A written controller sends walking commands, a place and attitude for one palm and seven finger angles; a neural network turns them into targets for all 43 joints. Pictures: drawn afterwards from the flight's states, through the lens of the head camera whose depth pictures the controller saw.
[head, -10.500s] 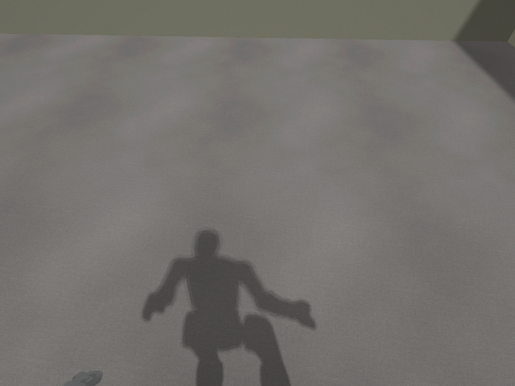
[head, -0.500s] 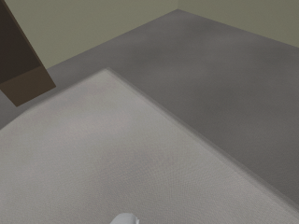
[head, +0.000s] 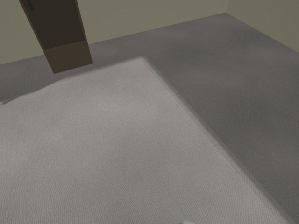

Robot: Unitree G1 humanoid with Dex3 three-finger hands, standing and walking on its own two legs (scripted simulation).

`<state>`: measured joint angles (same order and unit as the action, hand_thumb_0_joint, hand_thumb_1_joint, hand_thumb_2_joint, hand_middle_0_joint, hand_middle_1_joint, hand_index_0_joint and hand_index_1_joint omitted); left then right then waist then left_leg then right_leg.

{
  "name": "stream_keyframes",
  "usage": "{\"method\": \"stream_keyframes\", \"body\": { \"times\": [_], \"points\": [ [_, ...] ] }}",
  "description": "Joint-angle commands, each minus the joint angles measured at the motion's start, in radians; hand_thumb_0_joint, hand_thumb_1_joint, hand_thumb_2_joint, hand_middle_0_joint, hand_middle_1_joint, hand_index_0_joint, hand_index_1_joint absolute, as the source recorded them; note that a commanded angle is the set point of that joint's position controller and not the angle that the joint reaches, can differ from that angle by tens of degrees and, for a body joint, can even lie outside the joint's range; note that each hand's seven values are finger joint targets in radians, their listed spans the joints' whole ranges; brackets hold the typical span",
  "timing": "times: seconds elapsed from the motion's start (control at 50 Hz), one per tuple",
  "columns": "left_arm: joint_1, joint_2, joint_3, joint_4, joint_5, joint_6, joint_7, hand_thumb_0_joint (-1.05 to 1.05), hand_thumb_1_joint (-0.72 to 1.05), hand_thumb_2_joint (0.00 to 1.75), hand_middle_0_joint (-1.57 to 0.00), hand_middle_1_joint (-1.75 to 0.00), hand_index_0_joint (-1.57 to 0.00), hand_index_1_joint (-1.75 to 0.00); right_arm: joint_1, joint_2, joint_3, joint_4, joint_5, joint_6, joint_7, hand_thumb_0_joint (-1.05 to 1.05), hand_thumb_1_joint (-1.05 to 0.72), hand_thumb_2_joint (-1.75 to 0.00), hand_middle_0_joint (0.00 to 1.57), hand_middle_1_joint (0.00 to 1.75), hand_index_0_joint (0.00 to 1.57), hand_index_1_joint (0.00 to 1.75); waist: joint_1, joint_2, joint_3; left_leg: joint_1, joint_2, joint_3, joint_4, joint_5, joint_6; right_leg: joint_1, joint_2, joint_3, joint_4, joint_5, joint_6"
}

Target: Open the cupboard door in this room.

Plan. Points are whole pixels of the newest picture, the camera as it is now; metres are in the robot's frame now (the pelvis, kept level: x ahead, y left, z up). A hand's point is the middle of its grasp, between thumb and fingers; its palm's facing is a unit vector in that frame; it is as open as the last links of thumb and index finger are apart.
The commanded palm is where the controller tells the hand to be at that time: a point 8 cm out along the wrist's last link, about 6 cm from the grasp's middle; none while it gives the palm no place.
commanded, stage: turn or walk to find it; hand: left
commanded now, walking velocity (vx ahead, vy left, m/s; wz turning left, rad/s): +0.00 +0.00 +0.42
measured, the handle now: out of the picture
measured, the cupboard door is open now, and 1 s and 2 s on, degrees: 0 0 0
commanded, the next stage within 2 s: stand and wait in 0.02 s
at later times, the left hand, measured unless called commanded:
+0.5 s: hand out of the picture -0.02 +0.13 -0.16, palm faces +0.16 -0.96 -0.24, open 7.3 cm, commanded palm none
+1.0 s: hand out of the picture -0.09 +0.14 -0.16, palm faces +0.36 -0.89 -0.28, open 7.4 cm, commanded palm none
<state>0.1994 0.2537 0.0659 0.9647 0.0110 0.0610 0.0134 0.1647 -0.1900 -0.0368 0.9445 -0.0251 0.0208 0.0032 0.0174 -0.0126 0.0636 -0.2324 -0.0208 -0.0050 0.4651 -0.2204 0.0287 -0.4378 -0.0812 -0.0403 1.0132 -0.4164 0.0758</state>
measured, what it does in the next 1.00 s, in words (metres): walks backwards, turning left: right foot, then left foot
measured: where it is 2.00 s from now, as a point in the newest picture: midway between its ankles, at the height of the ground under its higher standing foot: outside the picture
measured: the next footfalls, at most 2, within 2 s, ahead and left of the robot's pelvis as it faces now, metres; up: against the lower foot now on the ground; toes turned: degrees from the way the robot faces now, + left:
right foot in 0.18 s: +0.03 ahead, -0.13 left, +0.00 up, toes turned -1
left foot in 0.58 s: -0.03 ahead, +0.09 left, +0.00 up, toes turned +9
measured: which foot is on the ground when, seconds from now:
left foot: down 0.00-0.18, up 0.20-0.56, down 0.58-0.88, up 0.90-1.00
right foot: up 0.00-0.16, down 0.18-0.62, up 0.64-0.84, down 0.86-1.00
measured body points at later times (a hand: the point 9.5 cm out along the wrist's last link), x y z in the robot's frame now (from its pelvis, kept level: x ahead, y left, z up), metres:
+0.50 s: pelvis -0.03 -0.05 +0.00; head -0.01 -0.07 +0.45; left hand -0.03 +0.18 -0.15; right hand +0.03 -0.29 -0.17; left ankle -0.06 +0.10 -0.72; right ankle -0.01 -0.13 -0.74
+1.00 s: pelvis -0.08 -0.07 +0.00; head -0.05 -0.09 +0.44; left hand -0.10 +0.19 -0.14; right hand +0.07 -0.29 -0.16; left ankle -0.12 +0.06 -0.67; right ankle -0.05 -0.17 -0.74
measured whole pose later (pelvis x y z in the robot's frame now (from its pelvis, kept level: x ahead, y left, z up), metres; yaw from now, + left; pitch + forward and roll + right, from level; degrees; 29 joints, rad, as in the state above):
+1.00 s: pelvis -0.08 -0.07 +0.00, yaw +19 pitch -1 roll +1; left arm 0.22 0.18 0.04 0.96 0.02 0.01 0.03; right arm 0.17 -0.25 -0.09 0.99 -0.03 0.07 0.02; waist 0.01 0.04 0.06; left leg -0.48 -0.03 -0.04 1.07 -0.42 -0.02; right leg -0.22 -0.07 -0.14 0.55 -0.31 -0.02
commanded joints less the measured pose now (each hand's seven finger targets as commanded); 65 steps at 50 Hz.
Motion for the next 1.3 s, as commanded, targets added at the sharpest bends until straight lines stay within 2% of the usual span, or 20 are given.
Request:
{"method": "stream_keyframes", "body": {
  "times": [0.0, 0.12, 0.16, 0.18, 0.22, 0.3, 0.46, 0.52, 0.6, 0.68, 0.8, 0.82, 0.86, 0.88, 0.94, 1.04, 1.12, 1.22, 1.26, 1.28],
  "points": [
    [-0.050, 0.045, 0.004, -0.098, 0.001, -0.028, 0.002, 0.00, 0.90, 0.90, -0.20, -0.30, -0.20, -0.30, 0.057, -0.215, -0.061, -0.046, 0.000, -0.005, -0.016, 0.00, -0.90, -0.90, 0.20, 0.30, 0.20, 0.30, -0.052, 0.142, -0.081, 0.099, 0.263, -0.285, -0.143, 0.272, 0.149, -0.027, 0.009, 0.013, -0.128, -0.042, 0.002],
    [0.102, 0.045, -0.008, -0.037, 0.001, -0.059, 0.011, 0.00, 0.90, 0.90, -0.20, -0.30, -0.20, -0.30, 0.019, -0.162, -0.051, -0.038, 0.010, -0.005, -0.013, 0.00, -0.90, -0.90, 0.20, 0.30, 0.20, 0.30, 0.014, 0.084, -0.140, -0.039, 0.164, -0.221, -0.011, 0.192, 0.062, 0.322, 0.025, -0.009, -0.614, 0.214, -0.022],
    [0.088, 0.168, 0.006, -0.041, 0.015, -0.076, 0.020, 0.00, 0.90, 0.90, -0.20, -0.30, -0.20, -0.30, 0.032, -0.063, -0.027, -0.057, 0.021, -0.006, -0.007, 0.00, -0.90, -0.90, 0.20, 0.30, 0.20, 0.30, 0.007, -0.247, -0.089, -0.264, -0.020, -0.048, 0.231, -0.252, -0.049, 0.382, -0.303, 0.340, -0.746, 0.293, -0.167],
    [0.085, 0.169, 0.017, -0.053, 0.010, -0.076, 0.021, 0.00, 0.90, 0.90, -0.20, -0.30, -0.20, -0.30, 0.005, -0.110, -0.040, -0.063, 0.009, 0.015, -0.012, 0.00, -0.90, -0.90, 0.20, 0.30, 0.20, 0.30, 0.027, -0.291, -0.071, -0.231, 0.012, -0.082, 0.364, -0.334, -0.046, 0.252, -0.346, 0.374, -0.780, 0.267, -0.230],
    [0.017, 0.106, -0.002, -0.046, 0.009, -0.075, 0.019, 0.00, 0.90, 0.90, -0.20, -0.30, -0.20, -0.30, 0.016, -0.106, -0.044, -0.009, 0.007, 0.021, -0.010, 0.00, -0.90, -0.90, 0.20, 0.30, 0.20, 0.30, -0.012, -0.138, 0.009, -0.216, 0.023, -0.081, 0.498, -0.253, -0.040, 0.184, -0.252, 0.279, -0.759, 0.297, -0.241],
    [0.018, 0.069, -0.014, -0.027, 0.008, -0.082, 0.017, 0.00, 0.90, 0.90, -0.20, -0.30, -0.20, -0.30, 0.076, -0.076, -0.035, 0.050, 0.012, 0.020, -0.009, 0.00, -0.90, -0.90, 0.20, 0.30, 0.20, 0.30, -0.025, -0.136, -0.017, -0.169, 0.043, -0.028, 0.488, -0.176, -0.064, 0.236, -0.172, 0.117, -0.715, 0.477, -0.202],
    [0.119, 0.095, 0.000, 0.070, 0.008, -0.079, 0.023, 0.00, 0.90, 0.90, -0.20, -0.30, -0.20, -0.30, 0.045, -0.053, -0.010, 0.085, 0.019, 0.000, -0.024, 0.00, -0.90, -0.90, 0.20, 0.30, 0.20, 0.30, 0.018, -0.140, -0.081, -0.068, 0.049, 0.027, 0.131, -0.181, -0.066, 0.374, -0.202, 0.145, -0.641, 0.667, -0.230],
    [0.090, 0.092, 0.003, 0.072, -0.002, -0.067, 0.024, 0.00, 0.90, 0.90, -0.20, -0.30, -0.20, -0.30, 0.091, -0.065, -0.008, 0.112, 0.019, -0.008, -0.025, 0.00, -0.90, -0.90, 0.20, 0.30, 0.20, 0.30, -0.011, -0.100, -0.084, 0.077, 0.061, 0.024, -0.045, 0.000, -0.050, 0.282, -0.187, 0.091, -0.586, 0.524, -0.163],
    [0.018, 0.020, -0.013, 0.030, -0.002, -0.038, 0.015, 0.00, 0.90, 0.90, -0.20, -0.30, -0.20, -0.30, 0.051, -0.159, -0.030, 0.088, 0.007, -0.008, -0.028, 0.00, -0.90, -0.90, 0.20, 0.30, 0.20, 0.30, -0.027, 0.268, 0.009, -0.006, 0.309, -0.293, -0.217, 0.133, 0.118, 0.101, 0.004, -0.077, -0.294, -0.024, -0.032],
    [0.024, 0.014, -0.008, 0.021, 0.000, -0.032, 0.007, 0.00, 0.90, 0.90, -0.20, -0.30, -0.20, -0.30, 0.021, -0.176, -0.039, 0.058, 0.003, -0.008, -0.033, 0.00, -0.90, -0.90, 0.20, 0.30, 0.20, 0.30, -0.019, 0.186, -0.019, 0.021, 0.286, -0.281, -0.168, 0.260, 0.150, 0.039, 0.006, -0.007, -0.154, -0.085, -0.035],
    [0.116, 0.013, -0.003, 0.017, -0.004, -0.052, 0.010, 0.00, 0.90, 0.90, -0.20, -0.30, -0.20, -0.30, 0.002, -0.198, -0.060, 0.010, 0.006, 0.003, -0.021, 0.00, -0.90, -0.90, 0.20, 0.30, 0.20, 0.30, 0.011, 0.140, -0.099, -0.027, 0.190, -0.263, -0.043, 0.280, 0.092, 0.246, 0.042, -0.036, -0.516, 0.117, -0.018],
    [0.147, 0.042, 0.003, 0.017, 0.001, -0.059, 0.014, 0.00, 0.90, 0.90, -0.20, -0.30, -0.20, -0.30, -0.006, -0.175, -0.060, -0.005, 0.012, 0.003, -0.016, 0.00, -0.90, -0.90, 0.20, 0.30, 0.20, 0.30, 0.024, 0.073, -0.110, -0.101, 0.137, -0.225, 0.027, 0.184, 0.047, 0.340, -0.007, 0.003, -0.638, 0.190, -0.027],
    [0.144, 0.182, 0.031, -0.016, 0.018, -0.062, 0.020, 0.00, 0.90, 0.90, -0.20, -0.30, -0.20, -0.30, -0.042, -0.107, -0.053, -0.064, 0.012, 0.008, -0.004, 0.00, -0.90, -0.90, 0.20, 0.30, 0.20, 0.30, 0.046, -0.266, -0.056, -0.333, -0.036, -0.028, 0.389, -0.310, -0.050, 0.357, -0.370, 0.330, -0.758, 0.248, -0.198],
    [0.129, 0.159, 0.037, -0.023, 0.013, -0.066, 0.027, 0.00, 0.90, 0.90, -0.20, -0.30, -0.20, -0.30, -0.058, -0.141, -0.065, -0.069, 0.002, 0.026, -0.006, 0.00, -0.90, -0.90, 0.20, 0.30, 0.20, 0.30, 0.045, -0.295, -0.049, -0.336, 0.011, -0.077, 0.566, -0.338, -0.045, 0.271, -0.388, 0.345, -0.775, 0.236, -0.234],
    [-0.010, 0.110, 0.014, -0.072, 0.014, -0.067, 0.020, 0.00, 0.90, 0.90, -0.20, -0.30, -0.20, -0.30, -0.005, -0.122, -0.066, -0.029, 0.003, 0.038, 0.014, 0.00, -0.90, -0.90, 0.20, 0.30, 0.20, 0.30, -0.034, -0.123, 0.012, -0.309, 0.040, -0.054, 0.747, -0.194, -0.060, 0.174, -0.260, 0.121, -0.724, 0.258, -0.191],
    [0.071, 0.138, 0.021, -0.046, 0.020, -0.091, 0.013, 0.00, 0.90, 0.90, -0.20, -0.30, -0.20, -0.30, -0.067, -0.118, -0.054, -0.061, -0.006, 0.031, 0.037, 0.00, -0.90, -0.90, 0.20, 0.30, 0.20, 0.30, 0.016, -0.149, 0.018, -0.322, 0.090, 0.028, 0.594, -0.159, -0.083, 0.248, -0.283, 0.106, -0.834, -0.082, -0.174],
    [0.137, 0.170, 0.029, -0.003, 0.027, -0.105, 0.003, 0.00, 0.90, 0.90, -0.20, -0.30, -0.20, -0.30, -0.121, -0.099, -0.040, -0.079, -0.001, 0.006, 0.047, 0.00, -0.90, -0.90, 0.20, 0.30, 0.20, 0.30, 0.052, -0.139, 0.011, -0.284, 0.100, 0.066, 0.358, -0.208, -0.067, 0.328, -0.308, 0.086, -0.834, -0.092, -0.188],
    [0.110, 0.166, 0.028, 0.016, 0.012, -0.092, -0.013, 0.00, 0.90, 0.90, -0.20, -0.30, -0.20, -0.30, 0.069, -0.112, -0.034, -0.023, 0.002, -0.031, 0.032, 0.00, -0.90, -0.90, 0.20, 0.30, 0.20, 0.30, -0.031, -0.046, -0.064, 0.133, 0.047, 0.161, -0.045, -0.088, -0.046, 0.172, -0.218, -0.098, -0.614, -0.017, -0.106],
    [0.052, 0.047, -0.001, -0.055, 0.005, -0.083, -0.030, 0.00, 0.90, 0.90, -0.20, -0.30, -0.20, -0.30, 0.246, -0.293, -0.076, 0.016, -0.005, -0.042, 0.011, 0.00, -0.90, -0.90, 0.20, 0.30, 0.20, 0.30, -0.119, 0.370, -0.076, 0.378, 0.402, -0.379, -0.215, -0.073, 0.108, -0.236, -0.029, -0.199, -0.121, -0.185, 0.000],
    [-0.038, 0.065, -0.006, -0.088, 0.017, -0.078, -0.024, 0.00, 0.90, 0.90, -0.20, -0.30, -0.20, -0.30, 0.292, -0.317, -0.075, 0.040, 0.000, -0.035, 0.006, 0.00, -0.90, -0.90, 0.20, 0.30, 0.20, 0.30, -0.141, 0.268, -0.058, 0.312, 0.466, -0.424, -0.229, -0.074, 0.167, -0.268, -0.044, -0.095, -0.006, -0.230, -0.020]
  ]
}}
